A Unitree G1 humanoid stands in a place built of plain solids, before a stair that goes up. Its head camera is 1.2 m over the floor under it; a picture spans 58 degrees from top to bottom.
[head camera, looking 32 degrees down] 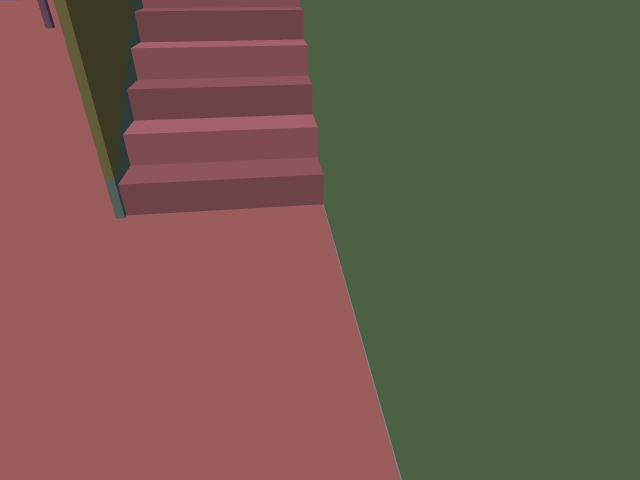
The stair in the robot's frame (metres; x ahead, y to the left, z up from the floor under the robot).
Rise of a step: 0.19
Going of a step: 0.28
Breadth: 1.15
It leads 7 degrees to the left of straight ahead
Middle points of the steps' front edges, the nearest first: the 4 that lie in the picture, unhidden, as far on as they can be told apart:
2.26 0.55 0.19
2.53 0.58 0.39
2.81 0.62 0.58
3.08 0.65 0.77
